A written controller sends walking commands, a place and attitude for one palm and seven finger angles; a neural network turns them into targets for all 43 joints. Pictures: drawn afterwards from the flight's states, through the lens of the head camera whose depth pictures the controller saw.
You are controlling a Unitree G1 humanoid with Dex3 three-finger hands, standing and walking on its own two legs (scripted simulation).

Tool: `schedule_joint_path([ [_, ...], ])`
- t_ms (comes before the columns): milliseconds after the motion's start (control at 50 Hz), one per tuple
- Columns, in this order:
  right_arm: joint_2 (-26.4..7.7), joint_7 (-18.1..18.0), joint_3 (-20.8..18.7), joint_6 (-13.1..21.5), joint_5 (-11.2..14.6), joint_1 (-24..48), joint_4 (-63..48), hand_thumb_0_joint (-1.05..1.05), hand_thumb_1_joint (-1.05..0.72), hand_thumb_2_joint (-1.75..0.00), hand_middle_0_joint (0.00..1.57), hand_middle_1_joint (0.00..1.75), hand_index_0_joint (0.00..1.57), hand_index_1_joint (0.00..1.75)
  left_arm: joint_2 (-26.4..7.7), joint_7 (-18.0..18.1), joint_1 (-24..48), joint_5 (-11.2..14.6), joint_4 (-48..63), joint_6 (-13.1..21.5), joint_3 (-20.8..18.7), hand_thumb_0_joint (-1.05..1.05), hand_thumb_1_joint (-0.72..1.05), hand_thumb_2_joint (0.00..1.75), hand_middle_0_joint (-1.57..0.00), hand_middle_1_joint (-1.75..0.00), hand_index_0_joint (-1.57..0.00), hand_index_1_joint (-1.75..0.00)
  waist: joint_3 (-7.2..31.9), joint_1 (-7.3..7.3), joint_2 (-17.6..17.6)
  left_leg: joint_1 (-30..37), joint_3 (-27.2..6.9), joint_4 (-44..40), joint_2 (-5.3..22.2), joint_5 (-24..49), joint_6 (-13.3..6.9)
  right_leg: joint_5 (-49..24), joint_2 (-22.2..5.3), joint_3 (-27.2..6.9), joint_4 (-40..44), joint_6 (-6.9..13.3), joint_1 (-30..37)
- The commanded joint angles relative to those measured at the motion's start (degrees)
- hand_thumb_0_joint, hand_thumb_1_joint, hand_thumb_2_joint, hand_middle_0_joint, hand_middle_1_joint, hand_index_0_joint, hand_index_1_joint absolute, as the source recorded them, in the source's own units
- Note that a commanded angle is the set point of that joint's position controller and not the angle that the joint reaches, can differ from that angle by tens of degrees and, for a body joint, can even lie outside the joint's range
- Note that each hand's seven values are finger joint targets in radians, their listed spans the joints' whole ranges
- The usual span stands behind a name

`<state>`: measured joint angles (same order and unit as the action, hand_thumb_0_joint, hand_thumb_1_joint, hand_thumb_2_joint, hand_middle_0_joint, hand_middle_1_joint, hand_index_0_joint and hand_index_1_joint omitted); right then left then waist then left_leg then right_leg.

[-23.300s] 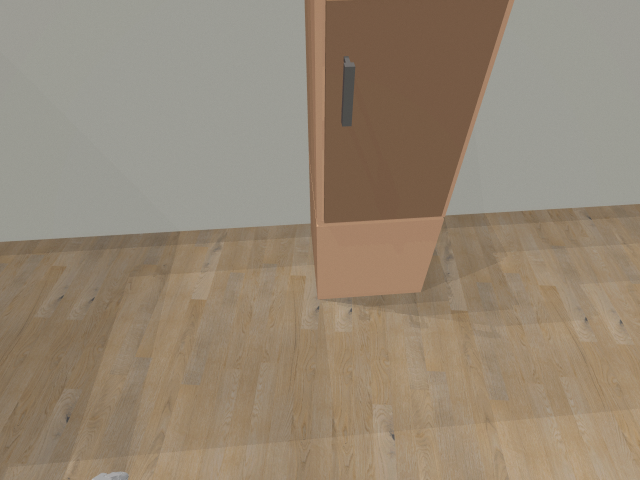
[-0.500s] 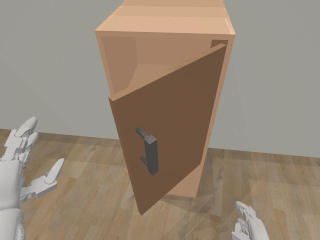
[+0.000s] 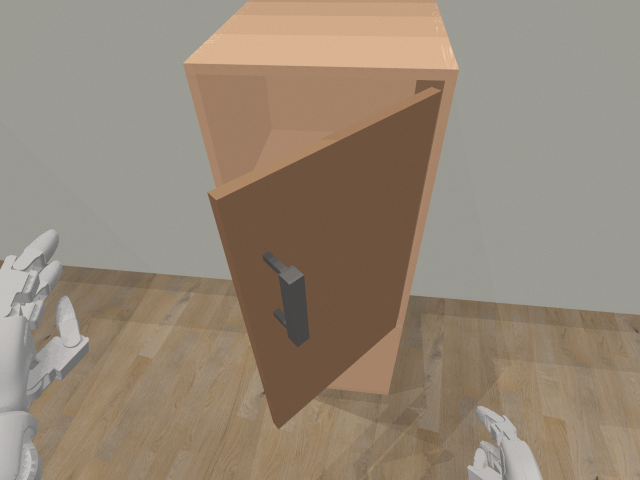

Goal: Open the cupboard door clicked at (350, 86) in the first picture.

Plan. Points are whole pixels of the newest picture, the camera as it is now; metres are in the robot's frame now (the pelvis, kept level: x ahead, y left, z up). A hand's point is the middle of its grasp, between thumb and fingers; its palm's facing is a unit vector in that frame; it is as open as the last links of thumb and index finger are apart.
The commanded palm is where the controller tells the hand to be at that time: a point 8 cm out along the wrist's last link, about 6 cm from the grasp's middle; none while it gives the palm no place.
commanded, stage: step back with the hand held close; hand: left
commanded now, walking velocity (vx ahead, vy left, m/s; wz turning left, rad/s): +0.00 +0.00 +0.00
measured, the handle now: (285, 299) +0.31 +0.09 +0.08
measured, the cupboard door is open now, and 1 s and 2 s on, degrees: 49 49 49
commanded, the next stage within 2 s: stop stepping back and stand still in 1.26 s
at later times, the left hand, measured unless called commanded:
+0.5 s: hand (58, 366) +0.16 +0.27 +0.15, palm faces +0.34 -0.79 -0.52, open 7.4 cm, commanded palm +0.10 +0.32 +0.17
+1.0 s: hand out of the picture +0.08 +0.28 +0.15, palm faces +0.42 -0.78 -0.45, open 7.5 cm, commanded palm +0.01 +0.33 +0.17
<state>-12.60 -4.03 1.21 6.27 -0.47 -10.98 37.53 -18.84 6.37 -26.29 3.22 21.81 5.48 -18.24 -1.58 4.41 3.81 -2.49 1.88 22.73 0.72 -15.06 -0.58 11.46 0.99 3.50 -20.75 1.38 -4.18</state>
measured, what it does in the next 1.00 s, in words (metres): shifts its weight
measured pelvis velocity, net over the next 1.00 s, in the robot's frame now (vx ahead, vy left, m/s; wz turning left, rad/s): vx -0.13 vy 0.03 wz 0.01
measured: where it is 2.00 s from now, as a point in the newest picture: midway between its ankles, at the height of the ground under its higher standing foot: outside the picture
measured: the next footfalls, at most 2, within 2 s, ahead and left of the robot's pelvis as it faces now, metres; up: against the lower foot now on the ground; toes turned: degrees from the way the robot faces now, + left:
right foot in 1.28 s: -0.27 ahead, -0.11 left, +0.00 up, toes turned -5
left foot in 1.46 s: -0.12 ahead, +0.09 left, +0.00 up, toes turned -4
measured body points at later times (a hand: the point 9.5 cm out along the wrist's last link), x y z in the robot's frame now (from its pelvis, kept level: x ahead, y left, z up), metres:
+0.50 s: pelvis -0.05 +0.02 -0.01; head -0.03 +0.02 +0.44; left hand +0.14 +0.31 +0.18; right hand +0.12 -0.23 -0.08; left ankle -0.02 +0.11 -0.74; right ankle +0.01 -0.10 -0.74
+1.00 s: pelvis -0.13 +0.03 -0.03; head -0.11 +0.05 +0.42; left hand +0.05 +0.32 +0.18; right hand +0.04 -0.21 -0.10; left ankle -0.02 +0.11 -0.74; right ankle -0.02 -0.11 -0.74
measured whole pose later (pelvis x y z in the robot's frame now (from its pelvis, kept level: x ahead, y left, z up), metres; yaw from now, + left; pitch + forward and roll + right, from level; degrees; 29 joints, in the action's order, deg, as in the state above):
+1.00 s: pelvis -0.13 +0.03 -0.03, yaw +1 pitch -2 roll -2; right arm -12.2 -4.0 0.0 4.4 -0.4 -11.3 33.4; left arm -23.4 8.6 -29.6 0.5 33.0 14.4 -24.8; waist -4.1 -0.3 -1.2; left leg -26.5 2.7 39.0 -0.8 -12.1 -3.7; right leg 13.7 0.5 -0.8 -39.1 -1.2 -26.3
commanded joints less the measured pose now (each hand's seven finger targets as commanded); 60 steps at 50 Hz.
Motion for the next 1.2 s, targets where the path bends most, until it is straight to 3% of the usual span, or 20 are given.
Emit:
schedule_joint_path([
  [0,-5.73,-0.26,-2.26,3.56,0.19,8.35,-9.39,0.00,-0.90,-0.90,0.20,0.30,0.20,0.30,-10.40,0.99,5.40,0.22,10.68,3.84,-6.94,0.00,0.90,0.90,-0.20,-0.30,-0.20,-0.30,2.47,-0.17,-1.85,-2.89,-1.60,-3.50,0.54,11.69,-0.67,-7.01,-1.42,-2.95,3.80,-0.23,1.14],
  [60,-5.80,-0.28,-2.34,3.81,0.36,8.88,-9.31,0.00,-0.90,-0.90,0.20,0.30,0.20,0.30,-12.64,1.15,10.60,0.14,13.62,4.51,-8.27,0.00,0.90,0.90,-0.20,-0.30,-0.20,-0.30,3.54,-0.32,-0.04,-2.38,-1.56,-3.45,0.30,9.98,-0.81,-5.21,-1.51,-3.65,4.49,-0.17,0.97],
  [80,-5.84,-0.24,-1.04,2.83,1.47,7.15,-11.92,0.00,-0.90,-0.90,0.20,0.30,0.20,0.30,-21.40,1.92,18.93,-0.52,15.54,7.38,-17.06,0.00,0.90,0.90,-0.20,-0.30,-0.20,-0.30,-3.95,-2.69,2.57,-7.94,-2.96,-2.82,0.81,3.82,-1.31,-4.95,-4.01,-9.15,7.27,0.02,-5.61],
  [120,-6.33,-0.20,-2.37,1.49,0.80,6.46,-11.06,0.00,-0.90,-0.90,0.20,0.30,0.20,0.30,-12.11,0.47,3.49,-0.50,7.58,7.03,-10.32,0.00,0.90,0.90,-0.20,-0.30,-0.20,-0.30,0.80,-2.99,-5.71,-5.39,-3.16,0.13,1.11,5.95,-1.83,-6.08,-5.48,-9.22,7.63,-0.14,-6.95],
  [140,-6.70,0.00,-2.66,0.88,0.70,6.69,-11.54,0.00,-0.90,-0.90,0.20,0.30,0.20,0.30,-10.72,0.09,1.45,-0.56,8.92,7.00,-8.62,0.00,0.90,0.90,-0.20,-0.30,-0.20,-0.30,2.72,-3.21,-4.36,-4.78,-2.63,0.81,1.25,7.91,-1.82,-8.95,-5.90,-8.91,6.74,-0.19,-6.71],
  [240,-7.49,-0.44,-3.70,-0.52,0.72,6.25,-12.97,0.00,-0.90,-0.90,0.20,0.30,0.20,0.30,-13.00,0.89,-2.29,-0.90,14.30,7.28,-10.42,0.00,0.90,0.90,-0.20,-0.30,-0.20,-0.30,10.08,-3.28,-1.43,-5.78,-2.62,0.43,3.14,16.61,-1.23,-19.80,-5.63,-7.32,-0.25,-0.72,-3.10],
  [320,-6.92,-0.83,-4.24,-1.75,1.06,6.33,-14.17,0.00,-0.90,-0.90,0.20,0.30,0.20,0.30,-14.88,1.63,-4.20,-0.82,15.20,7.27,-13.01,0.00,0.90,0.90,-0.20,-0.30,-0.20,-0.30,10.64,-3.32,-4.22,-9.00,-3.30,0.98,3.67,17.92,-1.03,-21.51,-5.72,-7.32,-2.90,-0.76,-2.78],
  [380,-7.15,-1.01,-4.47,-2.01,1.03,6.76,-14.73,0.00,-0.90,-0.90,0.20,0.30,0.20,0.30,-15.66,1.99,-4.22,-0.98,17.21,7.66,-13.83,0.00,0.90,0.90,-0.20,-0.30,-0.20,-0.30,10.04,-3.39,-1.41,-11.82,-3.77,0.87,3.70,15.12,-1.23,-19.16,-5.88,-7.87,-3.83,-0.61,-3.56],
  [540,-8.08,-0.91,-4.63,-0.76,1.09,4.97,-15.92,0.00,-0.90,-0.90,0.20,0.30,0.20,0.30,-14.12,2.93,-4.34,-2.25,18.35,9.12,-13.56,0.00,0.90,0.90,-0.20,-0.30,-0.20,-0.30,5.51,-3.73,0.44,-27.98,-7.63,-4.39,6.58,-9.38,-4.03,-4.11,-3.88,-7.91,-10.02,-1.42,-1.70],
  [660,-8.09,-0.94,-4.93,1.32,0.77,3.88,-16.15,0.00,-0.90,-0.90,0.20,0.30,0.20,0.30,-13.78,3.17,-1.09,-4.11,19.17,10.94,-14.90,0.00,0.90,0.90,-0.20,-0.30,-0.20,-0.30,3.99,-3.64,4.33,-41.43,-12.51,-8.76,11.53,-21.78,-7.06,-3.88,-0.71,-5.27,-23.02,-2.69,5.63],
  [740,-7.68,-0.38,-4.91,2.25,0.72,2.73,-15.06,0.00,-0.90,-0.90,0.20,0.30,0.20,0.30,-13.10,2.75,-0.67,-3.45,19.74,11.50,-14.10,0.00,0.90,0.90,-0.20,-0.30,-0.20,-0.30,5.29,-4.52,-0.82,-33.74,-8.76,-0.74,7.02,-15.47,-4.79,-6.45,-3.21,-10.17,-16.11,-1.03,-1.58],
  [820,-6.69,0.05,-4.74,1.85,0.53,2.13,-12.97,0.00,-0.90,-0.90,0.20,0.30,0.20,0.30,-14.17,3.12,0.50,-2.45,20.58,11.50,-13.18,0.00,0.90,0.90,-0.20,-0.30,-0.20,-0.30,4.51,-5.28,-9.75,-17.48,-3.83,17.89,-0.21,-11.86,-0.96,11.29,-12.51,-20.90,1.76,4.19,-23.00],
  [880,-5.55,0.20,-4.03,1.08,0.43,3.11,-11.86,0.00,-0.90,-0.90,0.20,0.30,0.20,0.30,-15.46,3.93,-0.50,-2.03,21.21,11.42,-14.28,0.00,0.90,0.90,-0.20,-0.30,-0.20,-0.30,6.16,-5.30,-9.71,-11.68,-3.60,18.39,-0.60,-6.88,-0.41,6.42,-13.95,-17.32,0.76,4.73,-26.41],
  [920,-6.39,-0.38,-4.13,0.88,0.59,3.89,-12.82,0.00,-0.90,-0.90,0.20,0.30,0.20,0.30,-16.12,4.04,-1.81,-1.81,22.27,11.83,-15.56,0.00,0.90,0.90,-0.20,-0.30,-0.20,-0.30,4.42,-5.12,-2.00,-15.22,-8.78,7.15,3.49,-12.04,-2.19,10.41,-8.41,-12.89,-6.07,1.55,-26.28],
  [940,-7.33,-0.65,-4.15,1.21,0.44,4.55,-13.81,0.00,-0.90,-0.90,0.20,0.30,0.20,0.30,-16.11,4.07,-1.62,-1.99,23.76,12.47,-16.14,0.00,0.90,0.90,-0.20,-0.30,-0.20,-0.30,3.70,-4.87,6.40,-24.25,-15.12,-2.22,8.76,-19.75,-4.43,12.53,-3.63,-9.74,-15.29,-0.48,-20.35],
  [960,-8.17,-0.86,-4.48,2.14,-0.12,4.96,-14.18,0.00,-0.90,-0.90,0.20,0.30,0.20,0.30,-15.47,4.10,-1.48,-2.63,24.32,13.08,-17.56,0.00,0.90,0.90,-0.20,-0.30,-0.20,-0.30,5.17,-4.63,16.77,-37.34,-25.21,-15.30,17.91,-30.79,-8.22,10.48,2.77,-4.26,-33.46,-2.91,-7.75],
  [980,-6.72,-1.04,-4.76,3.00,-0.34,4.87,-13.78,0.00,-0.90,-0.90,0.20,0.30,0.20,0.30,-17.36,4.24,0.50,-2.88,24.64,13.32,-18.16,0.00,0.90,0.90,-0.20,-0.30,-0.20,-0.30,5.49,-4.89,15.18,-39.23,-28.97,-19.14,21.32,-27.38,-9.92,14.14,3.66,-6.06,-47.60,-2.80,-7.30],
  [1000,-6.00,-0.62,-5.42,3.82,-0.27,4.02,-12.63,0.00,-0.90,-0.90,0.20,0.30,0.20,0.30,-17.25,4.13,0.32,-2.52,23.08,13.36,-18.38,0.00,0.90,0.90,-0.20,-0.30,-0.20,-0.30,6.07,-4.59,6.99,-33.98,-26.01,-16.03,20.81,-21.03,-10.00,16.17,3.35,-7.90,-51.47,-2.31,-11.68],
  [1040,-6.22,0.27,-5.70,5.01,0.13,4.41,-11.23,0.00,-0.90,-0.90,0.20,0.30,0.20,0.30,-14.37,4.12,-2.32,-1.49,20.36,12.55,-16.04,0.00,0.90,0.90,-0.20,-0.30,-0.20,-0.30,7.27,-4.16,2.65,-22.68,-18.31,-10.39,17.48,-11.65,-9.01,16.71,1.80,-6.71,-47.44,-2.39,-18.51],
  [1180,-6.18,1.00,-4.28,5.29,-0.10,4.67,-9.10,0.00,-0.90,-0.90,0.20,0.30,0.20,0.30,-12.92,3.37,-0.69,-0.38,20.88,10.51,-10.39,0.00,0.90,0.90,-0.20,-0.30,-0.20,-0.30,9.26,-3.63,12.75,-12.97,-8.80,-16.18,10.87,-7.59,-0.98,19.56,3.18,1.72,-11.51,0.38,-7.90],
])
